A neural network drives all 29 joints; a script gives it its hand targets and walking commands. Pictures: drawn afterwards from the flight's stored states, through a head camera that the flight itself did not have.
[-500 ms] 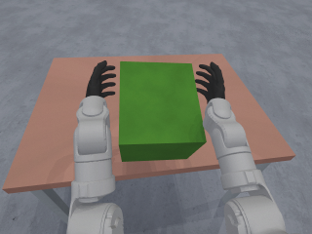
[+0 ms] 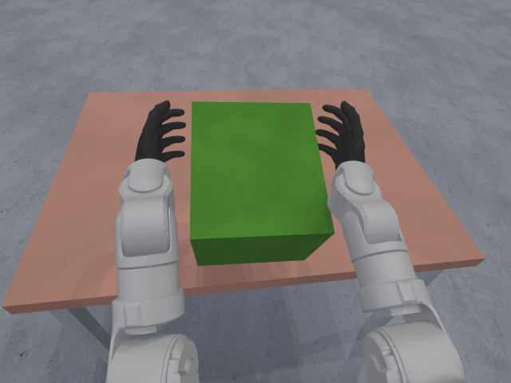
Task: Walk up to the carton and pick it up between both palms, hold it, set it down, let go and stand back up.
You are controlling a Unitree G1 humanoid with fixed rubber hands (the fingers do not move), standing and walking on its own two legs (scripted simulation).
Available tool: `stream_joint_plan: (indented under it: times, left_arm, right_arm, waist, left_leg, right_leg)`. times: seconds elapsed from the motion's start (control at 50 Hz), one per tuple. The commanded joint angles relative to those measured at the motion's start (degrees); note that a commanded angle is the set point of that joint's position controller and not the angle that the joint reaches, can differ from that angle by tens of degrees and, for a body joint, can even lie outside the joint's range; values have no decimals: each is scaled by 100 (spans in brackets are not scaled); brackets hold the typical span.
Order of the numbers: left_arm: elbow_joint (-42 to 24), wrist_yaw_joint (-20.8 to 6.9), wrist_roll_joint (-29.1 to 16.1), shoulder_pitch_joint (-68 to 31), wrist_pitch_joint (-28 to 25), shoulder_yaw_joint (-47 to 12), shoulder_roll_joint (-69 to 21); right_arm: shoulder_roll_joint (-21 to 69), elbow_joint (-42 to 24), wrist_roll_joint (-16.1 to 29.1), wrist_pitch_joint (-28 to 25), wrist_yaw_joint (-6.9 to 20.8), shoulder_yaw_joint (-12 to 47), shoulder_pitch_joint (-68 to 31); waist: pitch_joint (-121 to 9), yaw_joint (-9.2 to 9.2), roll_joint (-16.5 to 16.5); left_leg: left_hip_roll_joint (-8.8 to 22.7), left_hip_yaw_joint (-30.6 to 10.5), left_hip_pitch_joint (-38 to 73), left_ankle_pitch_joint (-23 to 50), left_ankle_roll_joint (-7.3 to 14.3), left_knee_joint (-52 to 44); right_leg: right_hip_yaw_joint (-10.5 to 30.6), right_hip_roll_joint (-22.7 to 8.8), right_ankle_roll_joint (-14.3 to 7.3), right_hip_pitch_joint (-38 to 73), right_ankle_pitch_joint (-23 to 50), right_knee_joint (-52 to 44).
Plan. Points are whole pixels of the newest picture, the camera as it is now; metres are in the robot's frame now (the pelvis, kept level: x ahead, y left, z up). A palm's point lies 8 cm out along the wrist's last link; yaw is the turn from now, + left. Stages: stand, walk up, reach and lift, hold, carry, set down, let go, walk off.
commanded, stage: hold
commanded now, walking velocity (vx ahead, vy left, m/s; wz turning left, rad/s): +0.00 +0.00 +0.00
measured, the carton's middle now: (252, 186) +0.39 +0.00 +0.10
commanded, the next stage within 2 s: none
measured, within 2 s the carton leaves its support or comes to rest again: neither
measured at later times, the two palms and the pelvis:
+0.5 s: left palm (154, 156) +0.36 +0.14 +0.19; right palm (349, 155) +0.36 -0.13 +0.18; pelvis +0.00 +0.00 +0.00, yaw +0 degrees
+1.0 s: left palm (156, 157) +0.35 +0.14 +0.19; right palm (354, 157) +0.36 -0.14 +0.18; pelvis +0.00 +0.00 +0.00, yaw +0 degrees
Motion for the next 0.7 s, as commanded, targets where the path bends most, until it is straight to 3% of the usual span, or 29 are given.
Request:
stream_joint_plan:
  times: [0.0, 0.06, 0.16, 0.28, 0.34, 0.42, 0.5, 0.6, 0.64, 0.68]
  left_arm:
    - [-604, -744, -846, -2416, -293, -2037, -1730]
    - [-706, -802, -781, -2258, -197, -2005, -1640]
    - [-527, -777, -792, -2524, -158, -1906, -1654]
    - [-313, -685, -747, -2621, -188, -1813, -1674]
    - [-561, -660, -801, -2740, -264, -1924, -1714]
    - [-285, -705, -735, -2609, -233, -1784, -1663]
    - [-526, -767, -756, -2625, -234, -1908, -1741]
    - [-656, -783, -814, -2505, -212, -1994, -1708]
    - [-825, -806, -796, -2356, -186, -2021, -1685]
    - [-748, -821, -789, -2287, -159, -2000, -1637]
  right_arm:
    - [1563, -1310, 344, -137, 531, 1653, -2539]
    - [1538, -1277, 448, -59, 480, 1772, -2363]
    - [1471, -1201, 419, -38, 546, 1640, -2618]
    - [1422, -1054, 330, -62, 630, 1487, -2800]
    - [1496, -1146, 323, -114, 635, 1479, -2847]
    - [1503, -1029, 312, -70, 604, 1476, -2826]
    - [1481, -1077, 350, -47, 591, 1521, -2695]
    - [1560, -1308, 417, -60, 541, 1642, -2599]
    - [1521, -1405, 486, -66, 524, 1732, -2492]
    - [1502, -1465, 471, -49, 505, 1797, -2463]
  waist:
    - [-2322, -117, 415]
    - [-2248, -109, 408]
    - [-1960, -74, 380]
    - [-1845, -24, 371]
    - [-2211, -46, 436]
    - [-2150, -14, 346]
    - [-2232, -131, 518]
    - [-2357, -119, 332]
    - [-2425, -113, 408]
    - [-2348, -109, 326]
  left_leg:
    - [-117, 89, 922, 1322, -206, 209]
    - [-125, 43, 941, 1615, -230, 229]
    - [-80, 65, 727, 865, -220, 43]
    - [-73, 124, 609, 332, -197, -38]
    - [-104, 161, 743, 580, -185, 20]
    - [-108, 141, 606, 530, -156, 28]
    - [-108, 116, 880, 1099, -208, 150]
    - [-103, 70, 939, 1470, -214, 208]
    - [-89, 26, 1033, 1784, -199, 227]
    - [-109, 46, 1054, 1628, -205, 196]
  right_leg:
    - [18, -38, 473, 223, 1801, 25]
    - [59, -27, 492, 254, 2000, 48]
    - [16, -44, 458, 59, 1233, -38]
    - [-39, -44, 419, -67, 803, -51]
    - [-3, -20, 455, 50, 1059, -13]
    - [-28, -48, 473, 129, 1128, -9]
    - [26, -35, 446, 83, 1540, -1]
    - [54, -37, 455, 213, 1862, 3]
    - [94, -21, 448, 305, 2023, 52]
    - [87, -25, 443, 271, 1965, -22]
